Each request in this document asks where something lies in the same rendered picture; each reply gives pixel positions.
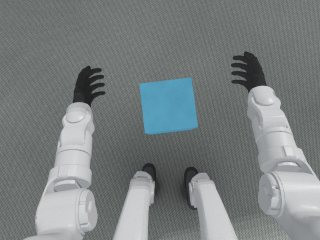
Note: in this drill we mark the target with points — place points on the left robot shin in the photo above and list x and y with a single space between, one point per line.
141 173

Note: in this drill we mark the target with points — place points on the robot left upper arm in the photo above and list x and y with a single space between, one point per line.
66 215

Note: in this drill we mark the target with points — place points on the right robot hand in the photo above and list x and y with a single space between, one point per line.
254 74

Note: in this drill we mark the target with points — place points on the right robot forearm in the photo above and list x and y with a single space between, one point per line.
272 133

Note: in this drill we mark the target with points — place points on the right robot thigh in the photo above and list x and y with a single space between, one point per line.
214 221

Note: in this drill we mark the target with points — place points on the left robot hand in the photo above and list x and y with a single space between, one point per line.
83 88

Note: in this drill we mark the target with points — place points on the left robot forearm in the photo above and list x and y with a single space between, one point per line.
74 151

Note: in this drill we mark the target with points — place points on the robot right upper arm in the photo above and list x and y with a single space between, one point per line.
293 200

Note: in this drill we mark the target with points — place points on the carton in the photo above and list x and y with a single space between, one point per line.
168 106

